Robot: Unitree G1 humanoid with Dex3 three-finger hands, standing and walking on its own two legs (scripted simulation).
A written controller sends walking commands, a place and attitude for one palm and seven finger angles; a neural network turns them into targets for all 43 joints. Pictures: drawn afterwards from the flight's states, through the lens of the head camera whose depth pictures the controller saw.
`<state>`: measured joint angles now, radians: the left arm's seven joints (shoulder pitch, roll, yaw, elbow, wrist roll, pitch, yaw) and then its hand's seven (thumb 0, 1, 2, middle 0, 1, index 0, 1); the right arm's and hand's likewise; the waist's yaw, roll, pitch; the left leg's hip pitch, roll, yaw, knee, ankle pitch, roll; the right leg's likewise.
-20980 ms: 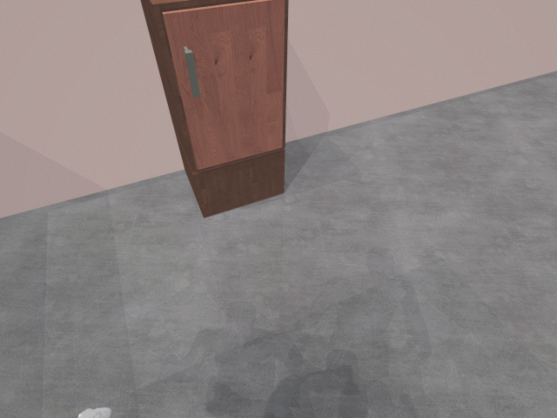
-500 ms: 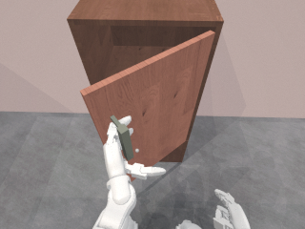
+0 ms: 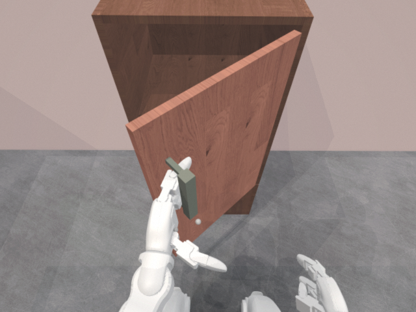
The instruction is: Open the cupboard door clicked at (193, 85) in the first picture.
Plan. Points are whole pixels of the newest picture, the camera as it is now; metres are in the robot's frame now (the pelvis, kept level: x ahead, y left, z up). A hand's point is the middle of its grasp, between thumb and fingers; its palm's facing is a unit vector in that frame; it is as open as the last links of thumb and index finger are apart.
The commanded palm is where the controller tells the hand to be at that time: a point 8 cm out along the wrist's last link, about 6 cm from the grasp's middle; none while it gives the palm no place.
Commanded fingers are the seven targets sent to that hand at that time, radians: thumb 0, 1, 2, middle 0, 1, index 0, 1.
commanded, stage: slide the hand sideways off the handle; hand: left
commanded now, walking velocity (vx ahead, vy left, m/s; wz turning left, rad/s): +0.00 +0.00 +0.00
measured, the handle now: (181, 189) +0.33 +0.07 +0.05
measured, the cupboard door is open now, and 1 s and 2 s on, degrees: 43 42 42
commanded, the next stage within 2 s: draw the hand back to the body in 0.78 s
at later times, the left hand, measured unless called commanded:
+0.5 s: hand (175, 242) +0.23 +0.07 +0.06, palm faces -0.03 -1.00 -0.03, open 16.1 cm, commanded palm +0.20 +0.14 +0.06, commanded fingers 0.00 -0.50 0.30 -0.15 -0.30 -0.15 -0.30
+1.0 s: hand (143, 263) +0.20 +0.11 +0.06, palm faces -0.03 -1.00 -0.04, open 16.3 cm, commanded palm +0.17 +0.17 +0.08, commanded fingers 0.00 -0.50 0.30 -0.15 -0.30 -0.15 -0.30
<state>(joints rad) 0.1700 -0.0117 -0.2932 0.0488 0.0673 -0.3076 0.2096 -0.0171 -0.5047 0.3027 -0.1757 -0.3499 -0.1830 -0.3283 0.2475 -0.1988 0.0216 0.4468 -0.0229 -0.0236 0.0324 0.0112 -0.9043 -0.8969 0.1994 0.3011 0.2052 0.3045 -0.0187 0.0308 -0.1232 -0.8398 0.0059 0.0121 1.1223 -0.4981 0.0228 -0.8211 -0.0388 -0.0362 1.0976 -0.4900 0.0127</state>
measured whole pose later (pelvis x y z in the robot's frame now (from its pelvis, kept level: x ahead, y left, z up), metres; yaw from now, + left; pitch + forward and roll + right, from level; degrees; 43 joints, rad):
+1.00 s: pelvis +0.01 -0.02 -0.02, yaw +1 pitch +13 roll -2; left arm 0.58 0.17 -0.03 -0.28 -0.17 -0.36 -0.14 -0.02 -0.50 0.30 -0.15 -0.30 -0.15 -0.30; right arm 0.24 -0.22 -0.01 0.41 0.02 -0.06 -0.05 0.01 -0.90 -0.90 0.20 0.30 0.21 0.30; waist 0.02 0.04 -0.14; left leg -0.90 0.03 -0.05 1.22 -0.55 -0.02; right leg -0.87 -0.02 -0.09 1.19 -0.56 -0.02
